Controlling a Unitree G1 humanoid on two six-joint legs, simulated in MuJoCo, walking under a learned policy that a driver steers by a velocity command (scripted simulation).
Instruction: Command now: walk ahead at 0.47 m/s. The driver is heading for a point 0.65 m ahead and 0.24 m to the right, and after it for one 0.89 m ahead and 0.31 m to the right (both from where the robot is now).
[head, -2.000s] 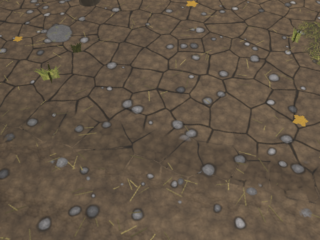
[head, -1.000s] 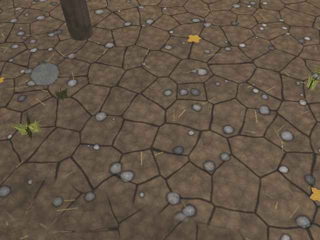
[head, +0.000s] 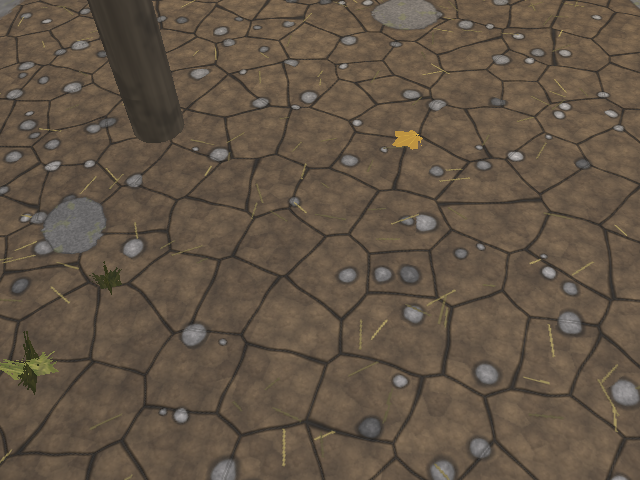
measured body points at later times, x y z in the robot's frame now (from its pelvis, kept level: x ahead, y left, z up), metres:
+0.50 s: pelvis +0.27 +0.05 +0.00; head +0.29 +0.05 +0.45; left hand +0.41 +0.27 -0.14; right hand +0.19 -0.18 -0.15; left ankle +0.20 +0.11 -0.74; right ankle +0.39 -0.11 -0.68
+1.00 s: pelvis +0.53 -0.04 +0.00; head +0.55 -0.07 +0.45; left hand +0.64 +0.21 -0.13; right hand +0.58 -0.33 -0.12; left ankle +0.72 +0.09 -0.67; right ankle +0.47 -0.06 -0.74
